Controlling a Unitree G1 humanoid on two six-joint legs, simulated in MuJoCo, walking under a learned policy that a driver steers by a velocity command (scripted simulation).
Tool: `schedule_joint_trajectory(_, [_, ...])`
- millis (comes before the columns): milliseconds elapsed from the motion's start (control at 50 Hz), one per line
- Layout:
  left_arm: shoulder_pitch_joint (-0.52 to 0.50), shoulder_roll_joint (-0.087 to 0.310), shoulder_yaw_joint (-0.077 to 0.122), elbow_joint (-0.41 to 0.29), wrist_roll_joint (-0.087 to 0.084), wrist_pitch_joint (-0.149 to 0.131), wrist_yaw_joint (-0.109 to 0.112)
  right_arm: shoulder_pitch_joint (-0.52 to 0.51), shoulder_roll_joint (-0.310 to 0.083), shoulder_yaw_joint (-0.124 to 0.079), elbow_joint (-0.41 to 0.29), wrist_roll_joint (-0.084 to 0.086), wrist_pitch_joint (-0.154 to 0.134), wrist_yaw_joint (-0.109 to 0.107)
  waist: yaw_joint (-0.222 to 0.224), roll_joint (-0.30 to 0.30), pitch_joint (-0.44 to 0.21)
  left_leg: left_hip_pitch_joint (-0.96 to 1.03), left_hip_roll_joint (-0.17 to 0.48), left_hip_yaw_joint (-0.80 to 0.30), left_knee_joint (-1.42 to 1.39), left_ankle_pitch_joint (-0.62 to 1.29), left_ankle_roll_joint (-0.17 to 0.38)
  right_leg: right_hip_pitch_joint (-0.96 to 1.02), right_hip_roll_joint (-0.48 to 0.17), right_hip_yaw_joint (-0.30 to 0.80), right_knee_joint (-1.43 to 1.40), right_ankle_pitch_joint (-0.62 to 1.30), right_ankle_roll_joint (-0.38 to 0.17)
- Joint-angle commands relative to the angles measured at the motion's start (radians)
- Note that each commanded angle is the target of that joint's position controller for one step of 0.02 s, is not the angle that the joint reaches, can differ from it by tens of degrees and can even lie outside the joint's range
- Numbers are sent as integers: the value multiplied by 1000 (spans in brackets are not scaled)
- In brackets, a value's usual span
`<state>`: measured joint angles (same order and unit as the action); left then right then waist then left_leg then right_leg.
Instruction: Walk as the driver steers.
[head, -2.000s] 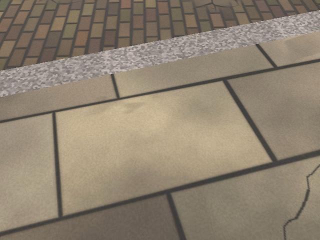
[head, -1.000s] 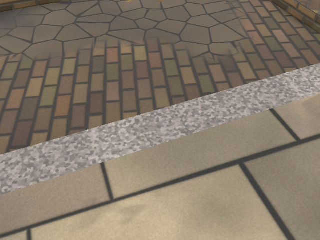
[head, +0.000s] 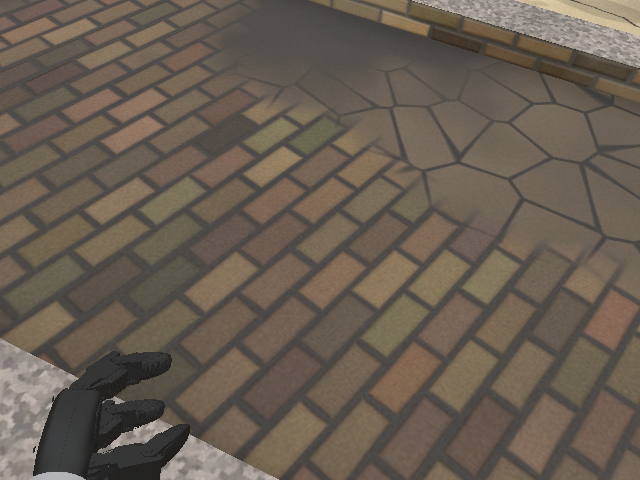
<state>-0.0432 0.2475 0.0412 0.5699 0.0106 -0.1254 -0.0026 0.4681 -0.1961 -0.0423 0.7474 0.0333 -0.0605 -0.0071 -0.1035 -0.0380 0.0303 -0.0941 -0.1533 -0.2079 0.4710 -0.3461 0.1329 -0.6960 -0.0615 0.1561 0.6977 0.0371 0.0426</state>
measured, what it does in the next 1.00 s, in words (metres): goes down, turning right: right foot, then left foot 0.14 m lower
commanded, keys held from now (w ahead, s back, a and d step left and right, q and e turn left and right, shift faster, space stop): w+e+shift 1.00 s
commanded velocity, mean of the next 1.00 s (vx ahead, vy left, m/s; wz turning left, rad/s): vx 1.00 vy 0.00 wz -0.57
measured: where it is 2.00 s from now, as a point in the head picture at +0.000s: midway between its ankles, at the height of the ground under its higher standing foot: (476, 199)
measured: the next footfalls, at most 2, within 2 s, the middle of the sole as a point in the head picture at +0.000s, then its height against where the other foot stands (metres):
right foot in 0.12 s outside the picture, level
left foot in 0.62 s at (233, 392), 0.14 m lower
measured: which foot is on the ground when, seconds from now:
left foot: down 0.00-0.14, up 0.16-0.60, down 0.62-1.00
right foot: up 0.00-0.10, down 0.12-0.64, up 0.66-1.00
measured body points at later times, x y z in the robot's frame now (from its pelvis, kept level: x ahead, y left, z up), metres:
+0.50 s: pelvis +0.45 -0.04 -0.03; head +0.46 -0.05 +0.42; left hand +0.37 +0.20 -0.16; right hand +0.74 -0.25 -0.02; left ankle +0.68 +0.10 -0.72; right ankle +0.26 -0.15 -0.74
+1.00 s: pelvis +0.89 -0.11 -0.18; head +0.90 -0.13 +0.27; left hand +1.25 -0.11 -0.20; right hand +0.65 -0.27 -0.31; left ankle +0.74 +0.11 -0.86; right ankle +1.00 -0.27 -0.85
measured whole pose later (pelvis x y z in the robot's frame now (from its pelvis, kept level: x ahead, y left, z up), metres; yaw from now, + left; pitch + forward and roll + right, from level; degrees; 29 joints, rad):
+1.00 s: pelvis +0.89 -0.11 -0.18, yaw -39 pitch +2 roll +3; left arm -0.01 0.29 0.06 0.53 -0.03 -0.04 -0.07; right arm 0.51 -0.27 -0.06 0.96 -0.01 -0.08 -0.05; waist -0.09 -0.03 0.00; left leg 0.18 -0.04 0.22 0.43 -0.51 -0.04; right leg -0.77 -0.02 -0.11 0.83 -0.06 -0.12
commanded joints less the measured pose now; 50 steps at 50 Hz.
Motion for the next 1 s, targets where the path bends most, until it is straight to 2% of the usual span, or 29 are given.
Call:
schedule_joint_trajectory(20, [-92, 65, 33, -97, -18, -25, -11, -32, -161, -49, -38, -6, -9, -11, 1, 162, -1, -268, 161, -145, -192, 190, 109, 335, 86, -137, -113, 198, 10])
schedule_joint_trajectory(80, [70, 163, 88, -58, -43, -32, -10, -85, -177, -54, -44, -36, -10, -2, 97, 219, -51, -68, 202, -117, -50, 702, 86, 418, 114, -206, -52, 21, -41])
schedule_joint_trajectory(120, [467, 224, 116, 33, -66, -21, -5, -260, -222, -58, -79, -62, -8, 11, 353, 189, -159, -111, 191, -43, 431, 1086, 38, 708, 100, -223, -71, -116, -114])
schedule_joint_trajectory(140, [672, 229, 98, 95, -47, -13, -12, -250, -115, -29, -94, -70, -18, 12, 384, -41, -265, -319, 96, -19, 941, 471, 8, 948, -19, -13, -34, -293, -197])
schedule_joint_trajectory(160, [648, 220, 77, 115, -16, -24, -41, 25, 51, 16, -83, -7, -37, 16, 173, -524, -298, -660, -60, -47, 1238, -320, -41, 1079, -203, 598, -219, -465, -394])
schedule_joint_trajectory(180, [560, 143, 63, 95, -26, -27, -42, -16, -42, 18, -105, 48, -52, 22, 152, -439, -182, -865, 61, 2, 1220, -203, -16, 1040, -263, 853, -452, -713, -438])
schedule_joint_trajectory(200, [511, 64, 49, 85, -29, -18, -37, -255, -154, 1, -137, 28, -61, 25, 199, -95, -46, -863, 121, 31, 1143, -66, 8, 887, -233, 736, -465, -699, -385])
schedule_joint_trajectory(220, [473, 97, 48, 82, -28, -15, -42, -344, -158, 1, -172, -9, -66, 23, 166, 78, 15, -798, 137, 42, 1039, 1, 4, 720, -201, 652, -453, -590, -372])
schedule_joint_trajectory(240, [435, 109, 47, 75, -30, -19, -46, -366, -138, 5, -187, -40, -68, 22, 129, 122, 40, -740, 162, 32, 930, 34, -7, 604, -148, 591, -449, -510, -375])
schedule_joint_trajectory(300, [418, 119, 41, 105, -43, -13, -27, -357, -130, 13, -202, -45, -76, 13, 69, 36, 60, -600, 225, 46, 587, 43, -63, 436, -55, 403, -479, -379, -364])
schedule_joint_trajectory(380, [465, 153, 53, 127, -47, 12, -9, -449, -105, 20, -218, -70, -102, 46, 122, 41, -13, -330, 173, 122, 402, 490, -93, 275, -10, 255, -387, -161, -323])
schedule_joint_trajectory(400, [528, 121, 51, 153, -69, 18, 6, -466, -130, 7, -221, -70, -118, 58, 150, 14, -24, -440, 196, 42, 357, 624, -74, 406, -12, 288, -312, -207, -297])
schedule_joint_trajectory(440, [670, 74, 36, 211, -66, 38, 18, -677, -117, 7, -274, -66, -140, 76, 260, 18, 19, -651, 157, 58, 221, 601, -49, 605, -12, 346, -255, -285, -294])
schedule_joint_trajectory(460, [681, 44, 31, 232, -75, 51, 28, -726, -100, 13, -299, -79, -151, 84, 270, -4, 41, -619, 161, 40, 110, 676, -41, 594, 26, 332, -214, -342, -267])
schedule_joint_trajectory(500, [693, 38, 29, 262, -58, 73, 24, -743, -64, 12, -297, -57, -150, 100, 285, -34, 30, -329, 111, 97, 9, 745, -68, 428, 72, 296, -191, -446, -223])
schedule_joint_trajectory(560, [624, 45, 36, 261, -81, 80, 29, -607, -137, -30, -265, -9, -137, 74, 195, -80, 38, -170, 171, 47, -94, 666, -110, 479, 79, 301, -34, -342, -179])
schedule_joint_trajectory(600, [549, 99, 55, 252, -60, 101, 33, -267, -184, -73, -177, -6, -131, 48, 16, -55, -104, 117, 234, 50, -170, 785, -126, 485, 127, 258, 387, -140, -133])
schedule_joint_trajectory(620, [474, 97, 54, 221, -36, 94, 29, 3, -210, -89, -100, 3, -118, 35, -98, -18, -189, 448, 320, -5, -41, 698, -123, 233, 139, 232, 675, -281, -98])
schedule_joint_trajectory(640, [455, -49, 9, 201, -6, 64, 17, 167, -229, -78, -40, -19, -99, 32, -139, 179, -250, 728, 379, -2, 242, 789, -185, -120, 178, 221, 1027, -802, -110])
schedule_joint_trajectory(660, [719, -80, -1, 175, -47, 38, 27, 87, -253, -68, -50, -64, -88, 36, 45, 614, -311, 759, 468, -137, 336, 1352, -195, -279, 129, 173, 1200, -778, -98])
schedule_joint_trajectory(680, [737, -42, -15, 129, -104, 24, 38, 41, -342, -105, -33, -69, -77, 41, 65, 678, -424, 763, 613, -457, 123, 881, -29, -390, 74, 58, 1272, -647, -62])
schedule_joint_trajectory(700, [604, -15, -15, 122, -107, 30, 53, 20, -265, -99, -18, -68, -72, 42, 40, 374, -352, 595, 639, -597, -54, 226, 114, -422, 17, 12, 1255, -515, -58])
schedule_joint_trajectory(720, [455, 14, -3, 113, -82, 50, 66, -58, -168, -67, -4, -61, -73, 42, 33, 90, -174, 375, 606, -527, -130, 115, 129, -402, -14, -33, 1244, -450, -60])
schedule_joint_trajectory(740, [369, 29, 15, 97, -51, 64, 56, -119, -86, -37, 31, -37, -86, 38, 77, -21, -27, 184, 564, -400, -123, 237, 83, -374, -63, -4, 1117, -357, -95])
schedule_joint_trajectory(780, [335, -29, 7, 62, -49, 79, 14, -190, -41, -19, 93, -26, -95, 22, 162, 84, 104, -92, 478, -127, -125, 428, -4, -274, -127, 33, 870, -332, -95])
schedule_joint_trajectory(820, [261, -10, 12, 5, -48, 77, -6, -290, -67, -15, 84, -40, -80, 7, 172, 155, 111, -277, 373, 100, -240, 453, -53, -77, -115, -29, 607, -190, -77])
schedule_joint_trajectory(900, [128, -21, -6, -71, -31, 83, -39, -186, -206, -42, 99, -30, -65, -29, 122, 20, 61, -66, 388, 226, -242, 790, -94, -90, -54, -149, 316, -40, -113])
schedule_joint_trajectory(960, [31, 38, 11, -105, -41, 75, -75, -74, -267, -44, 102, -41, -44, -51, 107, 62, 19, 38, 354, 343, -97, 1307, -172, 93, 93, -338, 130, -52, -164])
schedule_joint_trajectory(1000, [226, 132, 53, -65, -50, 85, -78, -94, -317, -55, 81, -49, -36, -64, 244, 162, -85, -23, 387, 342, 183, 1612, -184, 401, 147, -343, 153, -129, -204])
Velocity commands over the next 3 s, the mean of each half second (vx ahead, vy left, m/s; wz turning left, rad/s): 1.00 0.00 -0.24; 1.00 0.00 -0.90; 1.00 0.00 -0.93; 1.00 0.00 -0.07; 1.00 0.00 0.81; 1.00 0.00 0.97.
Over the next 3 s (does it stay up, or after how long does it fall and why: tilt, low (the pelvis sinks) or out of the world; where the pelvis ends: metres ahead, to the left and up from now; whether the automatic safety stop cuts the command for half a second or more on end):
stays up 1.95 -1.37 -0.16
